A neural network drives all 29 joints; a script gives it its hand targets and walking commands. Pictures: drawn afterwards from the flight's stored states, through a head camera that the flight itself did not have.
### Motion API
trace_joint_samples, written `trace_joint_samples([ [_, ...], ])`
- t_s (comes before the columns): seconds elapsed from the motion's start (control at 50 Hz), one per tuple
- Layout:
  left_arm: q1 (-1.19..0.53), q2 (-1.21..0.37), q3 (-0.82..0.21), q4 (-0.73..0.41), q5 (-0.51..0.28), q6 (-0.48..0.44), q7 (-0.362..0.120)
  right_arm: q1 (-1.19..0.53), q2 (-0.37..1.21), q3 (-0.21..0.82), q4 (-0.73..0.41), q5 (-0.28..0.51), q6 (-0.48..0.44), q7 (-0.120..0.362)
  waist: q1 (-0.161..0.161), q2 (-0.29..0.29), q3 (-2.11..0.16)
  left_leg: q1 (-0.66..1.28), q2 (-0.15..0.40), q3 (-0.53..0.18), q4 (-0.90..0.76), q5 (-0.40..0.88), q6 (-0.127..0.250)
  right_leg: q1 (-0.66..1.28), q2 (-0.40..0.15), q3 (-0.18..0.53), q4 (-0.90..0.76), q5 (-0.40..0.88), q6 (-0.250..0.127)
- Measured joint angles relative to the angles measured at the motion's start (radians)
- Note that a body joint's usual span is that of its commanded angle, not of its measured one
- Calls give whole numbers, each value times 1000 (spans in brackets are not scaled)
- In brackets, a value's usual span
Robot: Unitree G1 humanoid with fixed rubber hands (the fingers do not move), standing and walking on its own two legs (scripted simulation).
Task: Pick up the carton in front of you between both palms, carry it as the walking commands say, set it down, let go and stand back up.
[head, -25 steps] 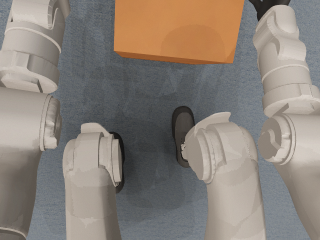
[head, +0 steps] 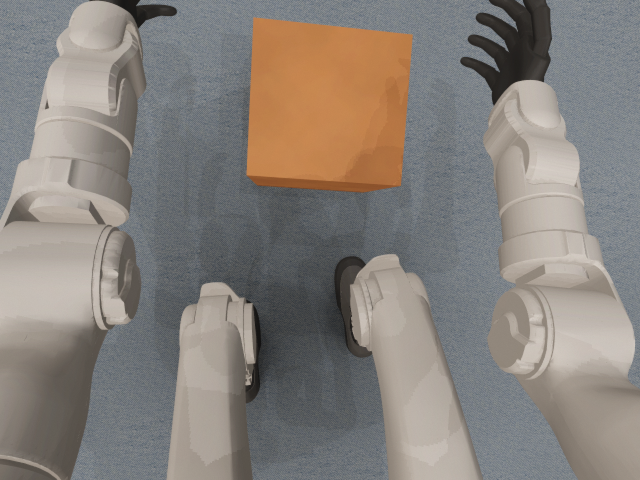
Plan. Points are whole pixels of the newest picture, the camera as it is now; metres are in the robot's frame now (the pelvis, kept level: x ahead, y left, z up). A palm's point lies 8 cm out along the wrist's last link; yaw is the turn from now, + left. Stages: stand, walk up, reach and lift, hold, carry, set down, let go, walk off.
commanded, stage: set down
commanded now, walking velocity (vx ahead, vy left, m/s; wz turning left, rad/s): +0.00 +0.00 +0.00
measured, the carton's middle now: (320, 124) +0.51 -0.08 -0.37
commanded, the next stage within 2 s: let go in 0.40 s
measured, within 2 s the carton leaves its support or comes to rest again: neither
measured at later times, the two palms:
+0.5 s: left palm out of the picture +0.57 +0.13 +0.04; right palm out of the picture +0.47 -0.25 +0.04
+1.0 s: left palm out of the picture +0.41 +0.17 +0.15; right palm out of the picture +0.33 -0.27 +0.16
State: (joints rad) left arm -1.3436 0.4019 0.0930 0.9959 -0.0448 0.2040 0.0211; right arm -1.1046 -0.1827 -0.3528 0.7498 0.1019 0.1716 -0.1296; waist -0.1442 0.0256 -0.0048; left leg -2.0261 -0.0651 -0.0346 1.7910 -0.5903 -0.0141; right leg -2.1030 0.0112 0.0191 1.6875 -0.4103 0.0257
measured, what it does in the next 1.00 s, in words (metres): rises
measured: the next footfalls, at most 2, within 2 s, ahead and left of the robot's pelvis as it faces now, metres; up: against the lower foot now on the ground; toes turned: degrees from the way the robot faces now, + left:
none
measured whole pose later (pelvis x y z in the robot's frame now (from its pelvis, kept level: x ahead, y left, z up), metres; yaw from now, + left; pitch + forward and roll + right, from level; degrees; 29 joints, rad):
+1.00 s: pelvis +0.09 -0.03 +0.24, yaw +0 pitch +23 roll +1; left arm -0.28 0.16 0.17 0.61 0.07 0.05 0.03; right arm -0.12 -0.20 -0.10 0.49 0.00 0.04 0.09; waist -0.09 -0.02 -0.04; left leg -0.79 -0.02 -0.08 0.73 -0.35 -0.03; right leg -0.88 0.03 0.02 0.72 -0.25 -0.02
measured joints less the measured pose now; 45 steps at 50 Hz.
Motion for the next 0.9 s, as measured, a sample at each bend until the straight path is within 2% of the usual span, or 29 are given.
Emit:
trace_joint_samples([
  [0.16,59,-18,23,-59,27,31,-15,63,6,-9,-53,-8,26,22,-1,8,-42,115,0,-7,-165,39,3,122,1,2,-162,28,1],
  [0.42,120,-41,81,-20,71,2,-57,132,36,-37,-51,-63,8,55,-1,16,-85,346,1,-13,-472,135,3,357,-2,11,-454,106,-3],
  [0.52,176,-81,124,-38,121,-15,-51,184,49,-41,-57,-112,-10,84,9,11,-98,430,2,-18,-582,173,-1,441,-4,10,-557,137,-8],
  [0.64,397,-184,157,-177,177,-35,12,373,53,8,-120,-179,-32,152,33,-3,-105,582,2,-27,-724,211,-9,588,-10,8,-678,161,-20],
  [0.74,647,-248,142,-320,171,-53,59,566,28,84,-178,-184,-48,207,42,-19,-75,768,5,-38,-839,232,-16,768,-11,0,-773,168,-32],
  [0.82,808,-260,123,-386,151,-76,56,697,-1,148,-208,-157,-65,231,44,-27,-49,922,16,-45,-917,240,-19,919,-4,-6,-843,171,-39],
  [0.9,927,-251,103,-395,134,-111,34,820,-15,197,-227,-127,-91,235,46,-33,-42,1061,30,-46,-980,240,-21,1054,7,-6,-900,169,-45],
])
